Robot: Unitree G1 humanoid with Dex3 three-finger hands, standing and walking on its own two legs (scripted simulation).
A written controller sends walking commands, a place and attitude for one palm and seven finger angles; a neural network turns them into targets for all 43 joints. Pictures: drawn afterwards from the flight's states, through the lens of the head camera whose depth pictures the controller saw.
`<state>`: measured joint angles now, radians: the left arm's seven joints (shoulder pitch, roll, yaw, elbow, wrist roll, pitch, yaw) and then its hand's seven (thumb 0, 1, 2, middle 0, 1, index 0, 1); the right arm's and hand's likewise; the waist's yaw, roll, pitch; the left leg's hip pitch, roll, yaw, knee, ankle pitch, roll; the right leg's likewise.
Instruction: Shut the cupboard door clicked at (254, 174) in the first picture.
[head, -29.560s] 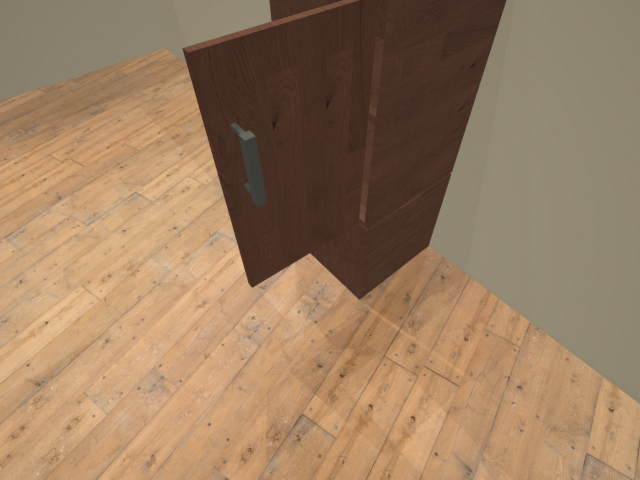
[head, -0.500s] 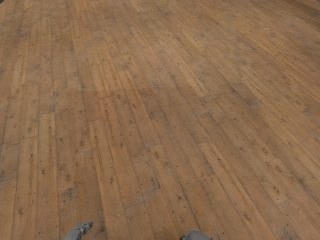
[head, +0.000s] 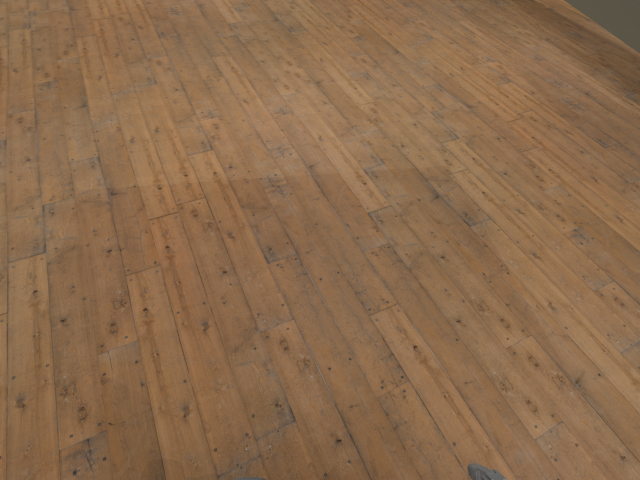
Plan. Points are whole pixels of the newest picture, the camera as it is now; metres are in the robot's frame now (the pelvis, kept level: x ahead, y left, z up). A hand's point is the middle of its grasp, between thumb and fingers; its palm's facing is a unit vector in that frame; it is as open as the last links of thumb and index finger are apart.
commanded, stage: turn to face it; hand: left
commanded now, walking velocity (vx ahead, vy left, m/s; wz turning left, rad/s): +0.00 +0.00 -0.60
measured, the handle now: out of the picture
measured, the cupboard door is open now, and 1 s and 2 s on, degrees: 53 53 53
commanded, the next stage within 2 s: none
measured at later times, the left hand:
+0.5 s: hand (237, 429) +0.20 +0.13 -0.15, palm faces -0.30 -0.91 -0.28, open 7.4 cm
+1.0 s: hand (274, 384) +0.28 +0.09 -0.15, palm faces -0.56 -0.80 -0.20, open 7.4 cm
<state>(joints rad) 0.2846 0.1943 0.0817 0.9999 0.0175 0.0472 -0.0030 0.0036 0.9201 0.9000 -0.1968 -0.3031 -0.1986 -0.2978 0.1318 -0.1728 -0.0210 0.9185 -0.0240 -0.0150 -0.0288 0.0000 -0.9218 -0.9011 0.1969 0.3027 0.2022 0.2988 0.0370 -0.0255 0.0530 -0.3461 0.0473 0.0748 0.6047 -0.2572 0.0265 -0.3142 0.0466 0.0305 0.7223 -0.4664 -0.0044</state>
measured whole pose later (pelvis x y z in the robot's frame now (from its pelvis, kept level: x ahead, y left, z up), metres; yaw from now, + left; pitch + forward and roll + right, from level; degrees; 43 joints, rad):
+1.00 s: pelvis +0.07 -0.02 +0.01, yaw -36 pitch +1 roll -2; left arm 0.13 0.26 0.08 0.88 0.02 0.08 -0.05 0.01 0.91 0.90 -0.19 -0.30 -0.20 -0.30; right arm 0.22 -0.21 -0.02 0.88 -0.03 0.02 -0.02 0.00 -0.90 -0.90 0.20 0.30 0.21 0.30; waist 0.00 0.01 0.11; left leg -0.23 0.16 0.20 0.54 -0.30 -0.02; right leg -0.39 -0.02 -0.07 0.84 -0.45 0.04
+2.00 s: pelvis +0.09 -0.07 +0.00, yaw -70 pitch +1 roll +0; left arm 0.15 0.22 0.05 0.88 0.02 0.04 -0.01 0.01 0.91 0.90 -0.20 -0.30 -0.20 -0.30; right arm 0.21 -0.27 -0.05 0.91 -0.01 0.07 -0.02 0.00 -0.91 -0.90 0.20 0.30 0.20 0.30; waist -0.02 0.03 0.09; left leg -0.48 0.10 0.06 1.08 -0.45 -0.09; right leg -0.27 0.01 -0.01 0.53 -0.29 -0.02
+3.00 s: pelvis +0.13 -0.12 +0.00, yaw -103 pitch +1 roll -2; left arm 0.19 0.24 0.06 0.93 0.02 0.07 -0.01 0.01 0.91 0.90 -0.20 -0.30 -0.20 -0.30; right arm 0.20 -0.21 -0.01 0.89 -0.02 0.01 -0.02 0.00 -0.91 -0.90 0.20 0.30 0.20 0.30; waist 0.00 -0.05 0.06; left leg -0.33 0.05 0.08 0.62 -0.30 0.01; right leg -0.35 0.04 0.07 0.75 -0.46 0.01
